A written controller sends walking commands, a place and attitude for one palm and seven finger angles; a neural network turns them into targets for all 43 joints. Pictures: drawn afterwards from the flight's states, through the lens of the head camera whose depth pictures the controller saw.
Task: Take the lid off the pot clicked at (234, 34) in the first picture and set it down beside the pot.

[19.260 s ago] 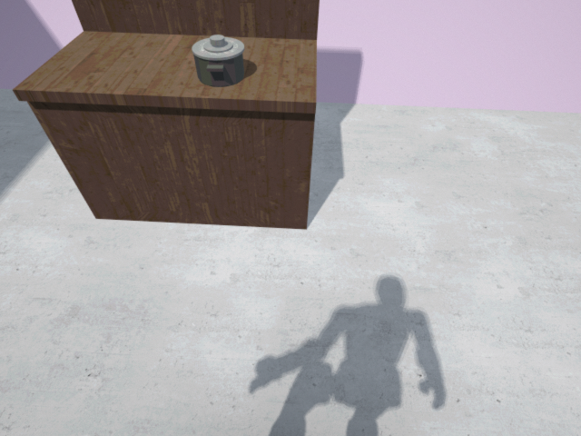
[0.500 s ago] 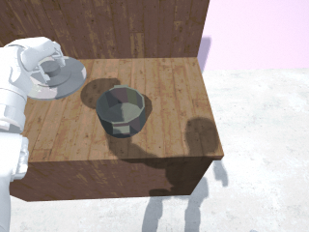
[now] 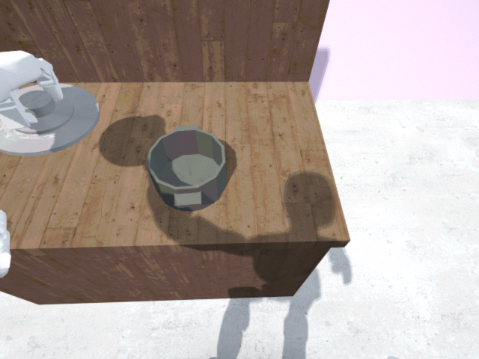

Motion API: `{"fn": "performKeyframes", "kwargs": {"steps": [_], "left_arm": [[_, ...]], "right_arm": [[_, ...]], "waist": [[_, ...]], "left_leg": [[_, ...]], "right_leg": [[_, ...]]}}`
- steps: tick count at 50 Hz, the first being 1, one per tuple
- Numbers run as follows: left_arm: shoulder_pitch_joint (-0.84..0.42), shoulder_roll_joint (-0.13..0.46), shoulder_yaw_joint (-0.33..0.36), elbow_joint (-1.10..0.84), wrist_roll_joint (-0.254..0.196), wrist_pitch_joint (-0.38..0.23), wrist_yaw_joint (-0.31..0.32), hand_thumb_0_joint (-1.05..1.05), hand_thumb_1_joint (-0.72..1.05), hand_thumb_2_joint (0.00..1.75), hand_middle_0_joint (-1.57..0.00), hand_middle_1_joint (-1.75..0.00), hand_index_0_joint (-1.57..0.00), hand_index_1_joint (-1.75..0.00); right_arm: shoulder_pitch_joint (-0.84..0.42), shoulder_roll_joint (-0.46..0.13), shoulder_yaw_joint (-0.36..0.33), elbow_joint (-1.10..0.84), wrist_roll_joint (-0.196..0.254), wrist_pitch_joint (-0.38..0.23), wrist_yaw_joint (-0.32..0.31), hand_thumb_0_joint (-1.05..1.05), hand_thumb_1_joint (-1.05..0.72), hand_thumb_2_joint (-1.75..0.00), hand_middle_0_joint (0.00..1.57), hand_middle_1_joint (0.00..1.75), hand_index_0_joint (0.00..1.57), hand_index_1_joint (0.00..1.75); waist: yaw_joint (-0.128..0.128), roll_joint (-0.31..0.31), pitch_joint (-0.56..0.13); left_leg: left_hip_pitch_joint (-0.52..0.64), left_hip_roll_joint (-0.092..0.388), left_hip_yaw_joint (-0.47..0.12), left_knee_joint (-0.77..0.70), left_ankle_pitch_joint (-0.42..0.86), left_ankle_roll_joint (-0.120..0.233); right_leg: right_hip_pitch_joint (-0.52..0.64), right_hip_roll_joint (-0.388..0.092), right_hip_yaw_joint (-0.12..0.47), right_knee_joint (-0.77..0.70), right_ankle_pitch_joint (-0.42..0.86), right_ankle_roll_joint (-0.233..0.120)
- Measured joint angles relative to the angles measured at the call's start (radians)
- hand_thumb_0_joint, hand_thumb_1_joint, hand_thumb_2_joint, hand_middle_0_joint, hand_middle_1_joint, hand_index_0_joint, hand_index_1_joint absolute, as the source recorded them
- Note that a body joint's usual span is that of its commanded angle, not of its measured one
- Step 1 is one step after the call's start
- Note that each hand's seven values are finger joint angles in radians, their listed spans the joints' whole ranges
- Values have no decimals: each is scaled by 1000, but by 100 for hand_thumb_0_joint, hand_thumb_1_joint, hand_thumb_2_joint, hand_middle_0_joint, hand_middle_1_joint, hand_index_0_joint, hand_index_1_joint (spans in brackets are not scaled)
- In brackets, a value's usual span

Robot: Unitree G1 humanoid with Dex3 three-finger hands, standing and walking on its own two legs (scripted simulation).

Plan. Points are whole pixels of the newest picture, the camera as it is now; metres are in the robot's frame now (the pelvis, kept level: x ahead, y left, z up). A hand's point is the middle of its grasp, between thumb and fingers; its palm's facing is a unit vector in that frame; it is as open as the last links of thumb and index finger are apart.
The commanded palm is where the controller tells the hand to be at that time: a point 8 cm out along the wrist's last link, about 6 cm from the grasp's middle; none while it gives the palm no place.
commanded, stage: move the lid sideways beside the pot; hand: left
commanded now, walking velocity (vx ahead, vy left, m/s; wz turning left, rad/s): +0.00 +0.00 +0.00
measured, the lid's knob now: (36, 103) +0.49 +0.32 +0.14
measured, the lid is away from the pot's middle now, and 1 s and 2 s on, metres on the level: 0.22 0.22 0.23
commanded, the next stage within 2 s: lower the lid onto the table in 0.08 s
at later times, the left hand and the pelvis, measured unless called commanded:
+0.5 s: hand (29, 116) +0.45 +0.32 +0.15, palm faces -0.39 -0.08 -0.92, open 8.1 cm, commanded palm +0.48 +0.32 +0.21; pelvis -0.01 +0.01 +0.00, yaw -1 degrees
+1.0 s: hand (35, 136) +0.44 +0.32 +0.11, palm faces -0.43 -0.08 -0.90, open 8.1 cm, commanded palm +0.48 +0.33 +0.18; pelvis -0.01 +0.01 +0.00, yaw -1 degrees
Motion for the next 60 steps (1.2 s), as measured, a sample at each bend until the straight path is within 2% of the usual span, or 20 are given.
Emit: {"fn": "performKeyframes", "kwargs": {"steps": [9,17,33,41,46,60], "left_arm": [[-5,-2,-23,-23,-14,-22,-8,9,34,87,-97,-118,-46,-88],[-20,-9,-20,22,-5,-21,12,9,34,87,-97,-118,-46,-88],[37,3,37,32,11,-51,42,9,34,87,-97,-118,-46,-88],[53,-4,15,29,15,-57,45,9,34,87,-97,-118,-46,-88],[62,-10,19,43,2,-72,56,9,34,88,-97,-118,-46,-88],[85,-10,28,54,16,-89,82,9,34,88,-97,-118,-46,-88]], "right_arm": [[-1,1,-3,5,-1,-1,-1,0,-90,-90,21,30,20,30],[-2,2,3,1,0,-2,1,0,-90,-90,21,30,20,30],[35,4,-3,9,-6,3,-8,0,-90,-90,21,30,20,30],[38,2,-7,12,-6,4,-12,0,-90,-90,21,30,20,30],[30,3,-3,15,-4,-3,-19,0,-90,-90,21,30,20,30],[43,2,-1,16,-4,-24,-34,0,-90,-90,21,30,21,30]], "waist": [[9,-4,-2],[-2,-4,-4],[-15,-4,-9],[-10,-6,-9],[-11,-9,-12],[-17,-9,-15]], "left_leg": [[-9,-3,-6,7,0,2],[-18,-2,1,13,0,5],[-33,3,12,23,-3,8],[-46,4,8,34,-4,8],[-52,7,9,42,-8,8],[-83,11,13,69,-20,9]], "right_leg": [[-4,-2,-6,1,1,-1],[-16,-2,1,10,2,1],[-36,1,13,19,3,2],[-47,3,9,28,2,-1],[-53,5,10,36,0,1],[-85,8,16,59,-9,0]]}}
